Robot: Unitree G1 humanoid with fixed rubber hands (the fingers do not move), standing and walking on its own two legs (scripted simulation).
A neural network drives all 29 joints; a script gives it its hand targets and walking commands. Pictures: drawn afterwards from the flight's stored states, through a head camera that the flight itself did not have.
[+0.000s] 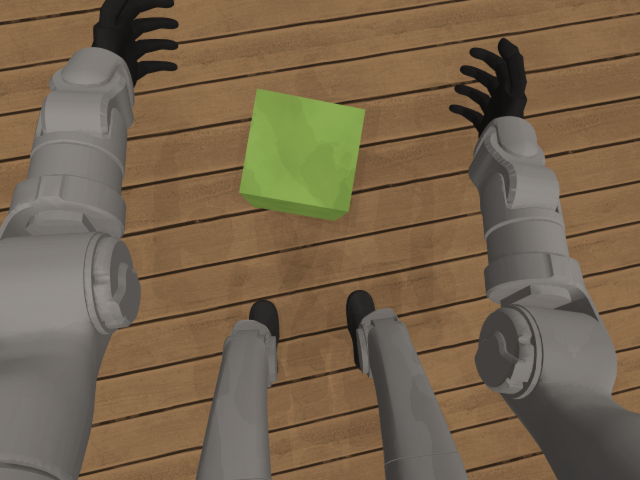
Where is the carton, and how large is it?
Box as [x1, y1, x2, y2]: [239, 89, 364, 220]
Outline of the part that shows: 257,89 239,192 253,206 332,220 336,219 348,211 364,109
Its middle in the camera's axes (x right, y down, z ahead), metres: -0.04 -0.18 +0.86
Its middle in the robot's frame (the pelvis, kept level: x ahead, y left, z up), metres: +0.54 -0.01 -0.53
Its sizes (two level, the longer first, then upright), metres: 0.210 0.200 0.250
